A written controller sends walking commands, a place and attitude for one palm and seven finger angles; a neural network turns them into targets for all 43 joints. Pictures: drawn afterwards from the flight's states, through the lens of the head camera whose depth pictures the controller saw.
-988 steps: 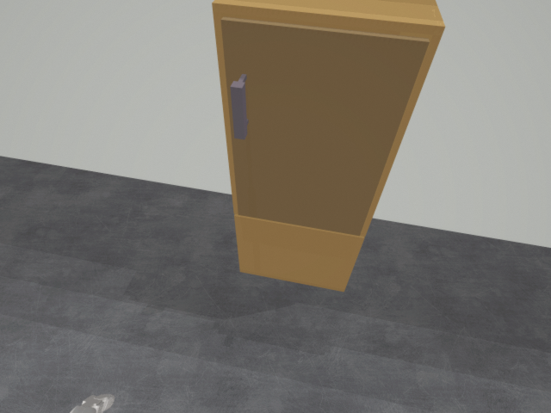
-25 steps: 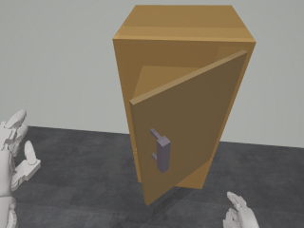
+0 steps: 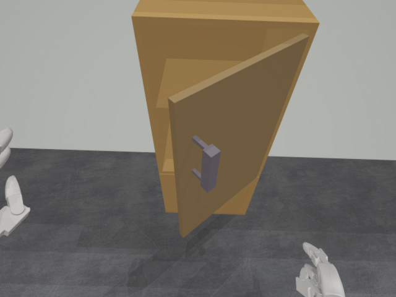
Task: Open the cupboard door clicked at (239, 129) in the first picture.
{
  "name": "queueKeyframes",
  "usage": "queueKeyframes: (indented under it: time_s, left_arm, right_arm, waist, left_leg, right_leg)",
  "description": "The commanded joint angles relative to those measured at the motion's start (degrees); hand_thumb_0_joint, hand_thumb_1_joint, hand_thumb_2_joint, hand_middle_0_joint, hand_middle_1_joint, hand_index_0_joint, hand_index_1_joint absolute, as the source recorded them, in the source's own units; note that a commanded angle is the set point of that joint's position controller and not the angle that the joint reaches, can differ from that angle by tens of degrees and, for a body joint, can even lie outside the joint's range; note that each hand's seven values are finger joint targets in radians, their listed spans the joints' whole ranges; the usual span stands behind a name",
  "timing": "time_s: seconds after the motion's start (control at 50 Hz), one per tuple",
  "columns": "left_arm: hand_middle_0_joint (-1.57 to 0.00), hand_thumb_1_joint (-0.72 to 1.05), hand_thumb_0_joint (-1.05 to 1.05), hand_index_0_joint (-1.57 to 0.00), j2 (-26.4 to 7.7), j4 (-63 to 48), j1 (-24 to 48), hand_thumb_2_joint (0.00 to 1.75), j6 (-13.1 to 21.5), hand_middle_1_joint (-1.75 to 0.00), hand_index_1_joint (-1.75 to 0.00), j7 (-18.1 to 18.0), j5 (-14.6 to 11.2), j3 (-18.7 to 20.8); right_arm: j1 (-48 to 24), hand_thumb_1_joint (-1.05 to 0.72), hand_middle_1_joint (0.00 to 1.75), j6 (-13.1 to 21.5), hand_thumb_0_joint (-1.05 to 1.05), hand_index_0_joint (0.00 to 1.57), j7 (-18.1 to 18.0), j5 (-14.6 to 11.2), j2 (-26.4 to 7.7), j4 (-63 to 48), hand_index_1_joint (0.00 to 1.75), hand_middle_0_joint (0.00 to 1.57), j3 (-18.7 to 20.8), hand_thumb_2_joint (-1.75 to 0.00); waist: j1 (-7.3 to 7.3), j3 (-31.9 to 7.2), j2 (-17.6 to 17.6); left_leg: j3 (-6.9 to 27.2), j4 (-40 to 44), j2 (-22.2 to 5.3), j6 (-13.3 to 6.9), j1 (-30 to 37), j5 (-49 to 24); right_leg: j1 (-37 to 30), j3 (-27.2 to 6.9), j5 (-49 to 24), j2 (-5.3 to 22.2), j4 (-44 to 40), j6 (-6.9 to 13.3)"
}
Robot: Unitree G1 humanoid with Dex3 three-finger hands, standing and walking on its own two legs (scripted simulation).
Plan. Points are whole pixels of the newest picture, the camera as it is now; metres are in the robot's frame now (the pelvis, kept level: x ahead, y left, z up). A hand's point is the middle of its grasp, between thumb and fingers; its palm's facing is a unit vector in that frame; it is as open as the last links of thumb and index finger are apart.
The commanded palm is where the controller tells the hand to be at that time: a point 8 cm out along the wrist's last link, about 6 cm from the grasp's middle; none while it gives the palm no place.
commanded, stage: step back with the hand held close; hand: left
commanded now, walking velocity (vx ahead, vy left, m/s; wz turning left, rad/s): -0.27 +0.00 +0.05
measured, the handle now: (202, 163) +0.37 +0.02 +0.06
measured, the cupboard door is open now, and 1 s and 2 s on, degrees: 42 42 42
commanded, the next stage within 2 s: stop stepping back and stand still in 0.48 s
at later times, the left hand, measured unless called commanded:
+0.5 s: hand out of the picture +0.09 +0.29 +0.16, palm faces +0.51 -0.74 -0.43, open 7.4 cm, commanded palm +0.01 +0.33 +0.18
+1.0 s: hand out of the picture +0.02 +0.24 +0.17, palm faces +0.39 -0.79 -0.48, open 7.4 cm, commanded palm -0.02 +0.28 +0.18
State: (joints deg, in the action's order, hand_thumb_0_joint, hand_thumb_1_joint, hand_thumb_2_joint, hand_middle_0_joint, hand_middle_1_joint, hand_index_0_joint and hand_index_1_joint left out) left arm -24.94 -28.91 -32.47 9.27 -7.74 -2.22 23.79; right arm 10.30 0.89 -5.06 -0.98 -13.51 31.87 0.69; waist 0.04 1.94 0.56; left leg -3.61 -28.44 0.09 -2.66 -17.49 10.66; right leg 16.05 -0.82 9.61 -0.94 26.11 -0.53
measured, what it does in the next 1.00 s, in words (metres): walks backwards: left foot, then right foot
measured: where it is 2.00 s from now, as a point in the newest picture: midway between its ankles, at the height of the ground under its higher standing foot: outside the picture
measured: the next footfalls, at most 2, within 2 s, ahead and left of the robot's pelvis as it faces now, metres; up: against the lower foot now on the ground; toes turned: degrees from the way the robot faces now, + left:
left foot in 0.46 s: +0.00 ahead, +0.11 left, +0.00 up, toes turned +6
right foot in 0.86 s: -0.28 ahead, -0.09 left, +0.00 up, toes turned -3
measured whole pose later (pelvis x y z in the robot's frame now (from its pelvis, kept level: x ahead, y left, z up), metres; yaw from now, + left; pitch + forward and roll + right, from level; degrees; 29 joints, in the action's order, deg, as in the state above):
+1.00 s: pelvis -0.18 -0.01 -0.01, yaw -4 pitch +1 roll +1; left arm -26.3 -30.4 -34.6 10.9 -8.1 -3.1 25.4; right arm 15.5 6.0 -3.1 -0.5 -12.2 39.0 -1.5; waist -1.2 -4.3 -2.3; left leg -4.6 -40.2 -0.4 -0.7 -26.6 12.8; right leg 0.9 -0.1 25.4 -2.4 25.1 3.1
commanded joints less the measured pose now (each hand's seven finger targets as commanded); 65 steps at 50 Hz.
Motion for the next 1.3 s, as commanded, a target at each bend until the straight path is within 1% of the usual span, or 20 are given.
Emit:
queueKeyframes:
  time_s: [0.0,0.2,0.32,0.4,0.44,0.48,0.56,0.66,0.74,0.78,0.84,0.86,0.9,1.0,1.04,1.08,1.18,1.2,1.24,1.28]
  left_arm:
    - [-0.2,0.9,0.0,-0.2,-7.7,-9.4,0.6,0.9,4.2,-0.3,-0.3,-1.9,0.6,6.6]
    - [-0.2,0.9,0.0,-0.2,-8.2,-12.6,5.8,0.9,6.8,-0.3,-0.3,-1.9,2.9,8.7]
    - [-0.2,0.9,0.0,-0.2,-8.8,-14.3,6.2,0.9,7.3,-0.3,-0.3,-2.7,1.3,7.0]
    - [-0.2,0.9,0.0,-0.2,-9.6,-12.8,9.5,0.9,6.3,-0.3,-0.3,-2.7,1.1,7.2]
    - [-0.2,0.9,0.0,-0.2,-9.1,-14.5,9.5,0.9,7.6,-0.3,-0.3,-3.1,1.5,8.5]
    - [-0.2,0.9,0.0,-0.2,-10.2,-13.3,8.7,0.9,8.5,-0.3,-0.3,-3.2,1.7,10.4]
    - [-0.2,0.9,0.0,-0.2,-8.2,-17.4,4.1,0.9,7.3,-0.3,-0.3,-2.6,0.0,8.5]
    - [-0.2,0.9,0.0,-0.2,-7.7,-20.5,1.0,0.9,4.8,-0.3,-0.3,-2.8,-0.5,6.9]
    - [-0.2,0.9,0.0,-0.2,-8.7,-17.0,-1.0,0.9,3.3,-0.3,-0.3,-3.2,-1.1,7.8]
    - [-0.2,0.9,0.0,-0.2,-11.1,-16.5,-3.3,0.9,3.2,-0.3,-0.3,-2.6,-1.5,9.5]
    - [-0.2,0.9,0.0,-0.2,-16.8,-18.9,-1.4,0.9,4.8,-0.3,-0.3,-3.0,-2.2,14.1]
    - [-0.2,0.9,0.0,-0.2,-18.0,-16.0,0.4,0.9,5.2,-0.3,-0.3,-2.9,-1.9,15.2]
    - [-0.2,0.9,0.0,-0.2,-9.9,-9.9,1.7,0.9,3.8,-0.3,-0.3,-2.0,-1.8,8.8]
    - [-0.2,0.9,0.0,-0.2,-9.3,-4.4,10.2,0.9,4.1,-0.3,-0.3,-1.7,-0.6,5.3]
    - [-0.2,0.9,0.0,-0.2,-9.0,-4.6,12.9,0.9,4.6,-0.3,-0.3,-1.4,-0.6,4.3]
    - [-0.2,0.9,0.0,-0.2,-11.1,-8.5,13.2,0.9,5.1,-0.3,-0.3,-1.7,0.3,5.5]
    - [-0.2,0.9,0.0,-0.2,-12.3,-12.6,-0.9,0.9,5.0,-0.3,-0.3,-2.3,0.1,10.6]
    - [-0.2,0.9,0.0,-0.2,-12.1,-12.4,-2.6,0.9,5.6,-0.3,-0.3,-2.1,0.4,11.0]
    - [-0.2,0.9,0.0,-0.2,-12.7,-11.1,-2.3,0.9,5.8,-0.3,-0.3,-1.8,-0.1,11.5]
    - [-0.2,0.9,0.0,-0.2,-9.5,-7.1,0.6,0.9,6.4,-0.3,-0.3,-1.6,-0.1,9.7]
  right_arm:
    - [-4.8,-0.9,0.3,3.8,0.0,0.2,-0.2,0.1,-7.3,-9.6,0.3,0.2,2.5,-0.9]
    - [-4.3,-0.9,0.3,7.3,0.0,0.2,-0.2,0.8,-7.2,-9.5,0.3,0.2,2.8,-0.9]
    - [-1.6,-0.9,0.3,7.5,0.0,0.2,1.4,1.4,-5.2,-4.7,0.3,0.2,3.2,-0.9]
    - [-3.2,-0.9,0.3,6.6,0.0,0.2,0.9,1.0,-4.7,-5.0,0.3,0.2,2.0,-0.9]
    - [-5.1,-0.9,0.3,7.5,0.0,0.2,-0.4,1.4,-7.5,-5.9,0.3,0.2,2.3,-0.9]
    - [-3.1,-0.9,0.3,9.5,0.0,0.2,0.2,2.3,-4.8,-4.4,0.3,0.2,3.1,-0.9]
    - [-3.7,-0.9,0.3,10.6,0.0,0.2,1.7,1.4,-5.5,-4.2,0.3,0.2,4.3,-0.9]
    - [-3.3,-0.9,0.3,11.5,0.0,0.2,1.9,1.2,-4.5,-4.7,0.3,0.2,2.4,-0.9]
    - [-3.0,-0.9,0.3,10.3,0.0,0.2,1.3,1.9,-4.0,-4.8,0.3,0.2,1.4,-0.9]
    - [-2.3,-0.9,0.3,8.9,0.0,0.2,1.6,1.6,-3.2,-4.8,0.3,0.2,1.0,-0.9]
    - [-3.8,-0.9,0.3,7.5,0.0,0.2,1.8,2.0,-3.1,-4.4,0.3,0.2,-0.2,-0.9]
    - [-3.5,-0.9,0.3,8.6,0.0,0.2,2.3,2.0,-3.7,-4.7,0.3,0.2,-0.4,-0.9]
    - [-2.8,-0.9,0.3,8.6,0.0,0.2,1.7,-0.2,-4.9,-4.0,0.3,0.2,1.3,-0.9]
    - [-1.8,-0.9,0.3,8.9,0.0,0.2,0.0,0.4,-6.0,-1.7,0.3,0.2,1.0,-0.9]
    - [-0.5,-0.9,0.3,9.0,0.0,0.2,0.0,0.1,-7.4,-2.0,0.3,0.2,1.3,-0.9]
    - [-1.4,-0.9,0.3,10.3,0.0,0.2,0.6,1.7,-5.9,-2.0,0.3,0.2,1.2,-0.9]
    - [-4.9,-0.9,0.3,10.2,0.0,0.2,1.3,0.9,-5.2,-5.0,0.3,0.2,1.2,-0.9]
    - [-4.5,-0.9,0.3,9.7,0.0,0.2,1.4,0.8,-4.7,-5.7,0.3,0.2,1.4,-0.9]
    - [-4.3,-0.9,0.3,8.2,0.0,0.2,1.6,1.0,-4.3,-5.8,0.3,0.2,2.1,-0.9]
    - [-1.2,-0.9,0.3,8.9,0.0,0.2,1.4,1.3,-4.8,-2.7,0.3,0.2,2.7,-0.9]
  waist:
    - [-0.36,-4.7,4.5]
    - [-0.58,-4.0,8.5]
    - [0.65,-6.6,-10.2]
    - [1.4,-2.9,-6.5]
    - [0.28,-1.4,18.2]
    - [0.65,-7.4,16.0]
    - [-0.2,-11.3,5.5]
    - [0.48,-11.5,13.7]
    - [0.08,-10.0,17.0]
    - [0.22,-11.9,8.8]
    - [-1.1,-11.8,-7.4]
    - [-0.66,-11.2,-9.1]
    - [0.12,-8.0,-13.9]
    - [1.89,-5.7,0.6]
    - [2.03,-6.8,8.8]
    - [0.95,-5.4,10.9]
    - [-1.43,-2.8,11.7]
    - [-1.15,-2.2,8.1]
    - [-0.85,-1.4,-11.7]
    - [1.51,1.4,-7.4]
  left_leg:
    - [9.5,10.3,-7.2,-1.5,-10.9,15.6]
    - [13.7,13.9,-11.3,-4.3,-26.1,32.4]
    - [4.0,-24.5,0.7,3.0,5.9,12.3]
    - [4.5,-4.0,-0.8,2.4,4.2,10.0]
    - [21.6,15.1,-15.9,-3.5,-11.9,13.2]
    - [24.4,18.7,-22.7,-7.3,-13.3,11.8]
    - [16.6,11.3,-18.5,-6.2,2.8,-6.0]
    - [14.3,22.4,-13.2,-0.5,6.5,21.9]
    - [6.9,22.6,-7.9,6.0,5.0,20.2]
    - [-0.2,8.9,-2.9,5.8,6.6,9.0]
    - [1.9,-18.3,-1.9,3.3,-3.2,5.5]
    - [2.2,-20.4,-2.8,3.7,-9.1,5.9]
    - [1.6,-17.9,-1.7,2.7,-14.1,3.3]
    - [0.3,-1.4,0.4,-1.6,9.9,-10.1]
    - [16.4,0.6,-10.8,-8.7,16.1,-21.5]
    - [29.2,9.4,-17.6,-12.2,11.4,-14.1]
    - [8.7,13.8,-7.9,-2.0,-18.8,23.9]
    - [4.6,6.5,-4.3,0.3,-20.1,22.4]
    - [2.8,-27.0,1.7,3.6,-14.3,15.5]
    - [6.7,-36.6,-0.2,4.0,-12.9,9.3]
  right_leg:
    - [-7.6,-3.9,3.1,2.5,0.9,0.4]
    - [-15.7,-2.6,5.0,-1.4,14.2,0.0]
    - [20.4,-22.8,15.8,16.8,-12.5,10.1]
    - [16.2,-11.4,5.7,10.1,-3.5,4.0]
    - [6.3,-1.8,9.9,-1.2,19.6,-0.9]
    - [3.3,-4.1,18.9,-2.9,43.1,-0.7]
    - [11.6,-2.5,18.1,-2.0,42.5,-1.3]
    - [3.4,4.7,21.7,-3.1,21.9,-0.6]
    - [-8.8,10.1,22.3,-5.7,-2.0,1.9]
    - [-9.3,5.1,11.7,0.0,-12.6,4.7]
    - [-4.2,-11.1,-13.2,17.7,-12.2,10.2]
    - [-7.0,-14.1,-18.3,19.7,-11.2,11.9]
    - [-15.7,-6.1,-35.7,13.3,-4.6,5.0]
    - [-1.9,-0.3,-29.3,8.9,9.2,0.6]
    - [8.0,1.8,-4.8,2.1,23.0,-4.0]
    - [11.5,-1.8,23.3,0.6,29.7,-1.1]
    - [-16.9,4.7,13.9,0.7,7.6,1.5]
    - [-16.0,0.8,14.9,2.6,1.6,2.7]
    - [3.2,-28.9,31.0,20.5,-19.8,10.0]
    - [9.0,-25.4,23.1,18.4,-19.6,7.4]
